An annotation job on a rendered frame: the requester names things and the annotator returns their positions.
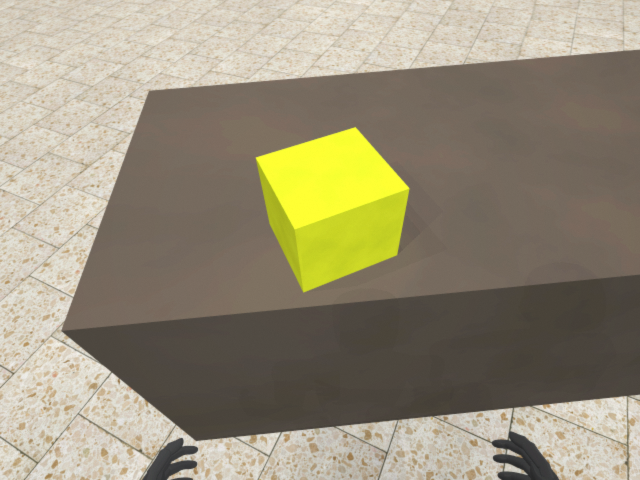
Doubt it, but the carton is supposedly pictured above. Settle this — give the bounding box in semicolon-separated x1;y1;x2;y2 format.
256;127;410;293

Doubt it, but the right robot hand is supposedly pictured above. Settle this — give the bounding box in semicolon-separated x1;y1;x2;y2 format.
492;431;559;480

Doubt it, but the left robot hand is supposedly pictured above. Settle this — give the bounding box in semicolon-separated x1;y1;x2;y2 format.
142;438;198;480

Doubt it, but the pedestal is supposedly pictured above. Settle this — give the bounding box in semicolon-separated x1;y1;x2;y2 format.
61;50;640;441

